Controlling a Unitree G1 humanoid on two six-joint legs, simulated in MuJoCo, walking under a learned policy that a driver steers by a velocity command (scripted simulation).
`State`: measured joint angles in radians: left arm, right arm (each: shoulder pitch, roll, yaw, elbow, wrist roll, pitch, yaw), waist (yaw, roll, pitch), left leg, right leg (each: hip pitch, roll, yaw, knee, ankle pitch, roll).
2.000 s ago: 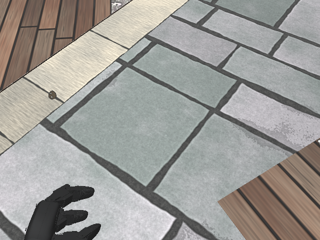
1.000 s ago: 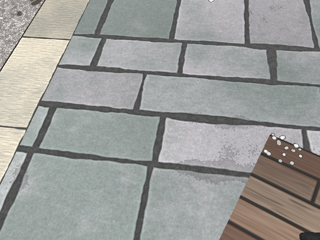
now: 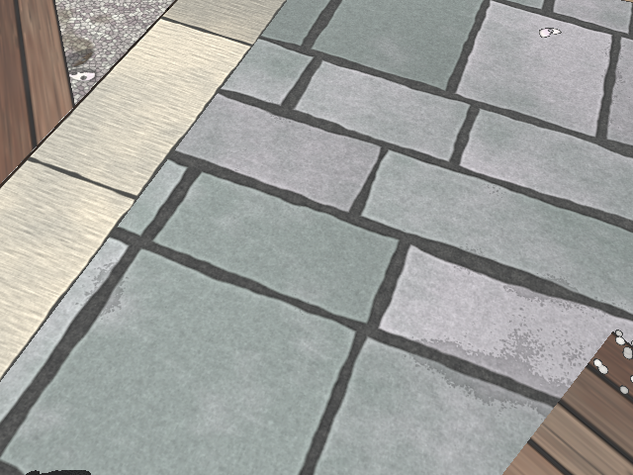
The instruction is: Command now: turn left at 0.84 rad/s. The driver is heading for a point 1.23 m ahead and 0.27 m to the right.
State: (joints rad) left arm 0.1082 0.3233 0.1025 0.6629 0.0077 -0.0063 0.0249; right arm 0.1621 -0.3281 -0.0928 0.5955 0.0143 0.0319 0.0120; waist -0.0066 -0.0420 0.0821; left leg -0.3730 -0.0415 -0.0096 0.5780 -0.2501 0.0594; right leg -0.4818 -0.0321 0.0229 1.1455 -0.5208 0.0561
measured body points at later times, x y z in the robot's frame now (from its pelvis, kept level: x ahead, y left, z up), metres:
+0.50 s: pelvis +0.09 -0.04 +0.00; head +0.10 -0.07 +0.45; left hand +0.15 +0.25 -0.10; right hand +0.24 -0.31 -0.10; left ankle +0.04 +0.09 -0.68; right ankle +0.01 -0.12 -0.73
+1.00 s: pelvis +0.42 -0.11 +0.01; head +0.44 -0.11 +0.46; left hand +0.71 +0.05 -0.09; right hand +0.31 -0.39 -0.11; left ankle +0.44 +0.01 -0.73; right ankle +0.35 -0.20 -0.65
